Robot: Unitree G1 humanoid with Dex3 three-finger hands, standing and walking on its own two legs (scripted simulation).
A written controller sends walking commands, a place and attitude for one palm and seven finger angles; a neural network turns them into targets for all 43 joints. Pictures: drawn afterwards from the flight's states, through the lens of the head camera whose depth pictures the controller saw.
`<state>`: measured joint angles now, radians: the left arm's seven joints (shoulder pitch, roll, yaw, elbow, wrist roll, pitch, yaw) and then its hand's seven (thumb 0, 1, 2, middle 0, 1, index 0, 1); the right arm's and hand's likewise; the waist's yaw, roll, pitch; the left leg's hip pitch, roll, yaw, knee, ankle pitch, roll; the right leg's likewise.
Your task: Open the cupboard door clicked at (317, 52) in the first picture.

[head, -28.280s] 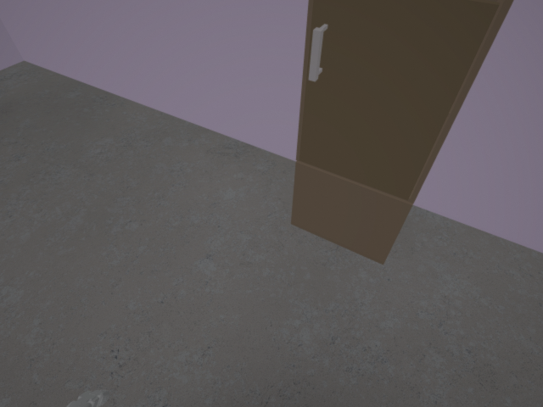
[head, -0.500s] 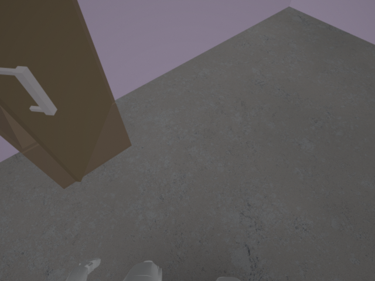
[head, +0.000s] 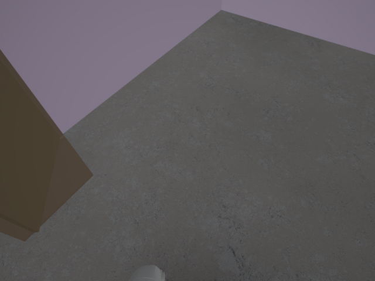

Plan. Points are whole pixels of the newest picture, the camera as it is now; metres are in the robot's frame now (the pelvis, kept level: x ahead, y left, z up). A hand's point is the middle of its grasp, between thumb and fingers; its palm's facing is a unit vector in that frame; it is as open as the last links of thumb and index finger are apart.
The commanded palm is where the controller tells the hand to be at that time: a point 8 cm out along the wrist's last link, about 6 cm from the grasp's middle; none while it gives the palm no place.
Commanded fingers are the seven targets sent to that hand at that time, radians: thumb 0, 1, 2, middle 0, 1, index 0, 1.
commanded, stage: walk to a spot facing it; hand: left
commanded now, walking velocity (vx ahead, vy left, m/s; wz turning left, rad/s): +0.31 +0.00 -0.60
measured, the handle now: out of the picture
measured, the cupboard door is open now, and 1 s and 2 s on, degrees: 43 43 43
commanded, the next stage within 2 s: turn to face it in 1.52 s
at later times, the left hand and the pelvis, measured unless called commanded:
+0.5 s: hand (152, 185) +0.38 +0.13 -0.15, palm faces -0.36 -0.91 -0.19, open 7.4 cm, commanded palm none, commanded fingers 0.00 0.90 0.90 -0.20 -0.30 -0.20 -0.30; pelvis +0.17 +0.00 +0.01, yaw -18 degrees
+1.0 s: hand (174, 158) +0.50 +0.08 -0.19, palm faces -0.37 -0.91 -0.19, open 7.2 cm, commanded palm none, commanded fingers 0.00 0.90 0.90 -0.20 -0.30 -0.20 -0.30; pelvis +0.41 -0.10 -0.01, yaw -26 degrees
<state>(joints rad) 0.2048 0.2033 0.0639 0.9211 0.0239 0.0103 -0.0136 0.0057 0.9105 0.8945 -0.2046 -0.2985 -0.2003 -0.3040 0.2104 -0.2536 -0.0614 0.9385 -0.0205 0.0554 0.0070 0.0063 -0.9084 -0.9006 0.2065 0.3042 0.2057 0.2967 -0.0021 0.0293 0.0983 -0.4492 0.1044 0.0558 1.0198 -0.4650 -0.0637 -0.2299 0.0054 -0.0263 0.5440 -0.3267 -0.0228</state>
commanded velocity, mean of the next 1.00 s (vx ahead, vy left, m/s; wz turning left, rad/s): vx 0.36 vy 0.00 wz -0.35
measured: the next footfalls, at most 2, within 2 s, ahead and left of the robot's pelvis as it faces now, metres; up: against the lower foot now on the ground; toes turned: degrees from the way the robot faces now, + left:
left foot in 0.18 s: +0.16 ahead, +0.13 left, +0.00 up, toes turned -2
right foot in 0.60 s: +0.28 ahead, -0.18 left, +0.00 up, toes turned -27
